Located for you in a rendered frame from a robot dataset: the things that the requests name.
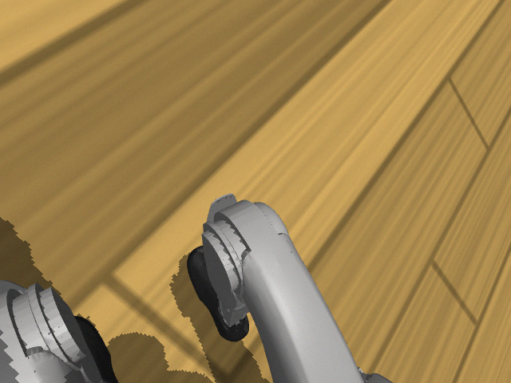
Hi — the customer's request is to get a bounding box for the left robot foot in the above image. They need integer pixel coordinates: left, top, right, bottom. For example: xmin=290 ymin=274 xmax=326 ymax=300
xmin=74 ymin=316 xmax=119 ymax=383

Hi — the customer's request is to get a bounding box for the right robot hand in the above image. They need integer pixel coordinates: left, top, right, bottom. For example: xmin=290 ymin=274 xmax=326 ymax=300
xmin=357 ymin=366 xmax=393 ymax=383

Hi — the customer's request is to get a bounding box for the right robot foot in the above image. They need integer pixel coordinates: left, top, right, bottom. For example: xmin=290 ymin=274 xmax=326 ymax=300
xmin=187 ymin=246 xmax=249 ymax=342

